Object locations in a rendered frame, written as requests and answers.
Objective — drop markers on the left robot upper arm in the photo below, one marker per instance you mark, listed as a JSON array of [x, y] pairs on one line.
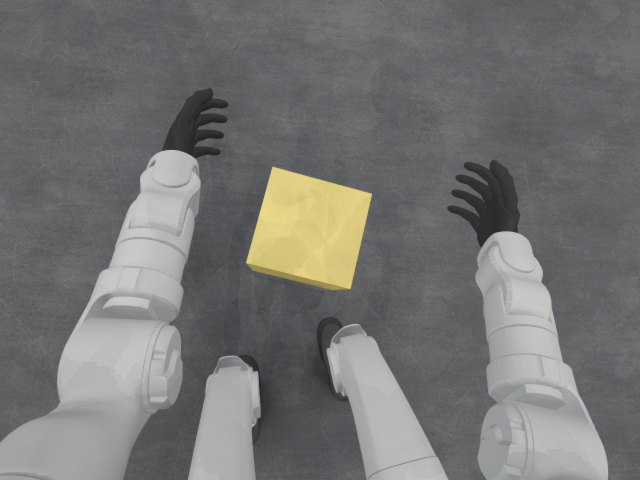
[[116, 373]]

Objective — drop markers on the right robot thigh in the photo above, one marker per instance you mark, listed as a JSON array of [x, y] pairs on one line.
[[392, 442]]

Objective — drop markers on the left robot forearm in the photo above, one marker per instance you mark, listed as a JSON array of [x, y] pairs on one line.
[[144, 276]]

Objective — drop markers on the robot left hand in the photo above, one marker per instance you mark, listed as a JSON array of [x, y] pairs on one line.
[[183, 134]]

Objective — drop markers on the right robot forearm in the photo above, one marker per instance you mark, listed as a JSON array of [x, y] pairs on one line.
[[525, 359]]

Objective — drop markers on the right robot upper arm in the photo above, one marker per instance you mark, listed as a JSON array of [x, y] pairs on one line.
[[521, 441]]

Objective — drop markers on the carton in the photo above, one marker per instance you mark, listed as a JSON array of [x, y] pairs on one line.
[[309, 230]]

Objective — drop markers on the left robot foot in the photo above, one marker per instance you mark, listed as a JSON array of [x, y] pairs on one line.
[[250, 361]]

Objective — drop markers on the robot right hand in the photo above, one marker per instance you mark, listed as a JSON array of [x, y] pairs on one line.
[[498, 212]]

